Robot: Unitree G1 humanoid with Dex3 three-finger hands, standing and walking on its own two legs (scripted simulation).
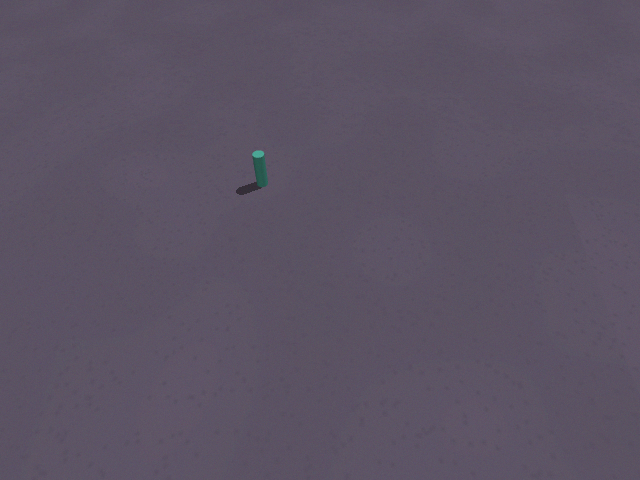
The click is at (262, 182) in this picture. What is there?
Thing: slim round
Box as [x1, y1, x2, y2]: [252, 150, 267, 186]
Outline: 257,150 252,153 256,180 259,186 264,186 267,184 264,155 262,151
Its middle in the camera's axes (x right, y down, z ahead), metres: -0.27 -0.31 +1.82
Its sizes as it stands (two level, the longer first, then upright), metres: 0.053 0.053 0.172
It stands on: the floor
